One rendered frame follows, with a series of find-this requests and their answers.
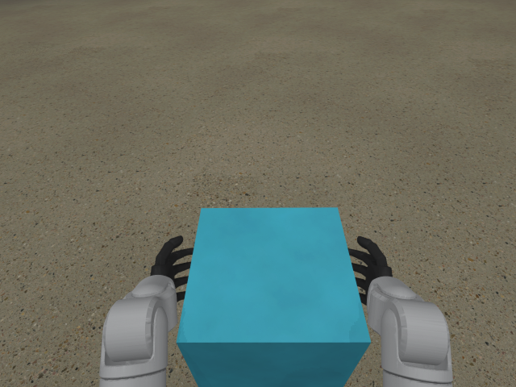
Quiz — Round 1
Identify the carton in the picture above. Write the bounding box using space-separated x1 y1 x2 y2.
177 207 371 387

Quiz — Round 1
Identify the right robot hand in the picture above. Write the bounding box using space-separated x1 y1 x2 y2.
348 236 393 305

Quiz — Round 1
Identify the left robot forearm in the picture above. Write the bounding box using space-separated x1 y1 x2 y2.
99 275 178 387

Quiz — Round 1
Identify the left robot hand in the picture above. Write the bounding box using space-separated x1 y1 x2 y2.
150 235 194 302

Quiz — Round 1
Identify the right robot forearm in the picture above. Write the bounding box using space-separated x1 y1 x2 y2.
367 277 453 387

